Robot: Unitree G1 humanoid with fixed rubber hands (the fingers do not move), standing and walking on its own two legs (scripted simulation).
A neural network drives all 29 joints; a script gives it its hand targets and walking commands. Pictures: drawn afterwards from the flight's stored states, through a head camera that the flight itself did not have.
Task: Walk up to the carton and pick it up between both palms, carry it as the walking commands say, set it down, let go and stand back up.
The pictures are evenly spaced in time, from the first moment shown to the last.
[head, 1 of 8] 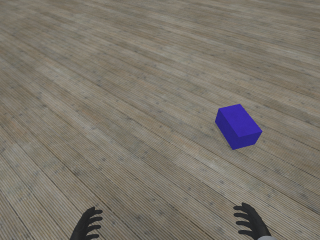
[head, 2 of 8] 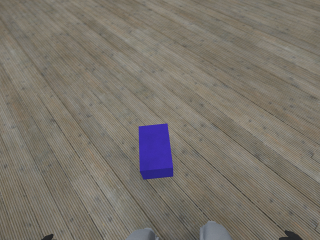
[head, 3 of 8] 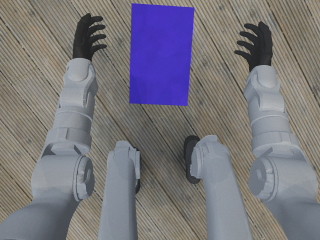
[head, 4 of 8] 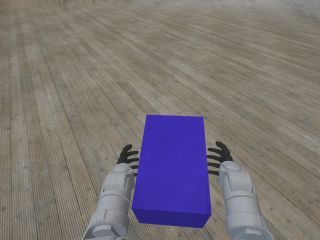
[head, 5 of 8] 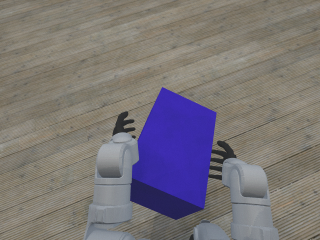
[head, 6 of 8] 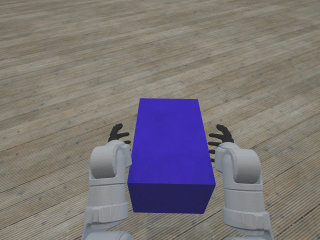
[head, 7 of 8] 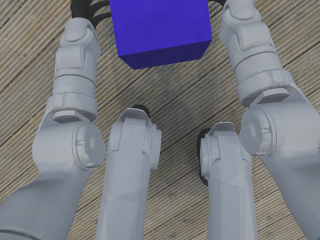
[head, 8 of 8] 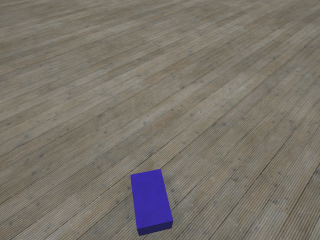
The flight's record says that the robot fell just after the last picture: no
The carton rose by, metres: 0.72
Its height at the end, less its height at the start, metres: +0.00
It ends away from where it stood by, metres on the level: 2.58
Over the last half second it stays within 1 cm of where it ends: yes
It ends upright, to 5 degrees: yes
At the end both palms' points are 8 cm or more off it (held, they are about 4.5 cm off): yes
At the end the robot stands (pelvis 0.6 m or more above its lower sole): yes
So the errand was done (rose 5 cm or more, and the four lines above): yes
